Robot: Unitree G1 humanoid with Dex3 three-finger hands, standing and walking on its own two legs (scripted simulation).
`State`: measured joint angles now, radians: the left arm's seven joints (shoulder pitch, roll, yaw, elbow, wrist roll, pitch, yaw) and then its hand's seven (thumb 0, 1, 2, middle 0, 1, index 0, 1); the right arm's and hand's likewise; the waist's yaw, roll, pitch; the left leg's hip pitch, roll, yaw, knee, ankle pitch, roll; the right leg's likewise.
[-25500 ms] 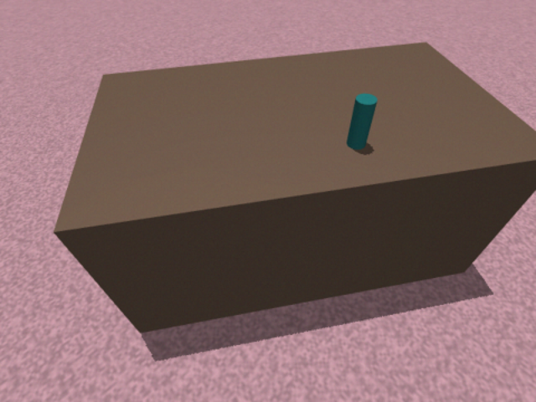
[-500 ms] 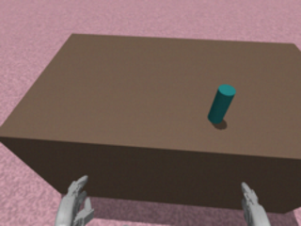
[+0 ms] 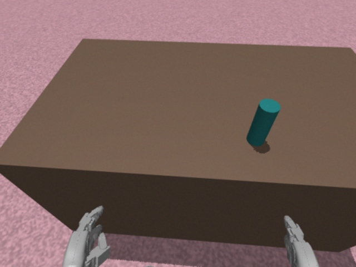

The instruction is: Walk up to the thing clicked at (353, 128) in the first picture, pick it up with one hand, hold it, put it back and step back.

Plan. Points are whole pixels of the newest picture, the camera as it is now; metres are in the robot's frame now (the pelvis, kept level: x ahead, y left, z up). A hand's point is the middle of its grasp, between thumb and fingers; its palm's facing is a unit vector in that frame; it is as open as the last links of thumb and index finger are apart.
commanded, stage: home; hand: right
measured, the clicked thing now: (261, 124) +0.51 -0.21 +0.00
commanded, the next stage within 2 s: stand in 1.58 s
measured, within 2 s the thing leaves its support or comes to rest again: neither
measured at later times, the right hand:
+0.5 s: hand (276, 266) +0.16 -0.18 -0.05, palm faces +0.10 +0.97 -0.23, open 17.3 cm
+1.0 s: hand (275, 266) +0.16 -0.18 -0.05, palm faces +0.11 +0.97 -0.23, open 17.3 cm
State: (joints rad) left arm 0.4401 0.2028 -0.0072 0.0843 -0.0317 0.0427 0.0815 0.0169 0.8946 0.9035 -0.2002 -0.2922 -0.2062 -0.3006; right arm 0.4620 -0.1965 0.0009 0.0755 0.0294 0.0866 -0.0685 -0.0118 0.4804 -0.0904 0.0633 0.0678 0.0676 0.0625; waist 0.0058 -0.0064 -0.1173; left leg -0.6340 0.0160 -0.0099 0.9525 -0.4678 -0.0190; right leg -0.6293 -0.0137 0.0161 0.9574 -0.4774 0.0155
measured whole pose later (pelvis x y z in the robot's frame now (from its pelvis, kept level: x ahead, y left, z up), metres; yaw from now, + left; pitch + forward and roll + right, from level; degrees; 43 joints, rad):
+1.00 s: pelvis -0.01 +0.00 -0.01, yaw +0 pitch +9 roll +0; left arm 0.47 0.21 -0.01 0.04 -0.03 0.04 0.10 0.02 0.89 0.90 -0.20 -0.29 -0.21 -0.30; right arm 0.49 -0.20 0.00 0.01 0.03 0.12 -0.08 -0.01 0.51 -0.07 0.06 0.06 0.06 0.06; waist 0.01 0.00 -0.13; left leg -0.69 0.02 -0.01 1.00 -0.47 -0.02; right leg -0.69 -0.01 0.02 1.01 -0.48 0.01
